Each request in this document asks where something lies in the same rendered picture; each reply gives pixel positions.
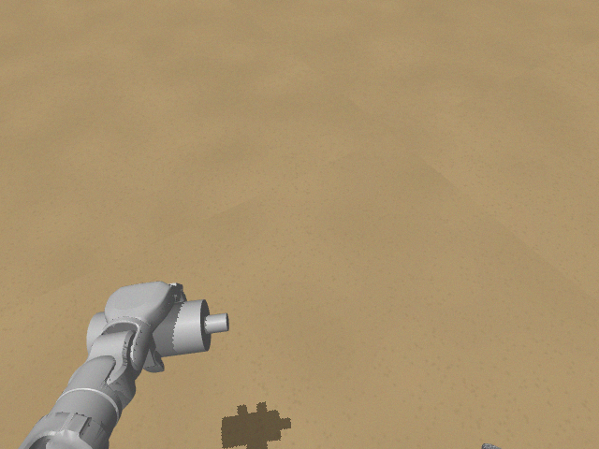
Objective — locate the bottle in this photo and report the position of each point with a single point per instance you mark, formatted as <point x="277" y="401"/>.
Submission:
<point x="187" y="328"/>

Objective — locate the left robot hand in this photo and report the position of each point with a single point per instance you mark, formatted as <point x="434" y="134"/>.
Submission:
<point x="150" y="302"/>

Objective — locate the left robot arm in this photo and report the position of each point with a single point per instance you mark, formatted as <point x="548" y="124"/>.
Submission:
<point x="90" y="407"/>

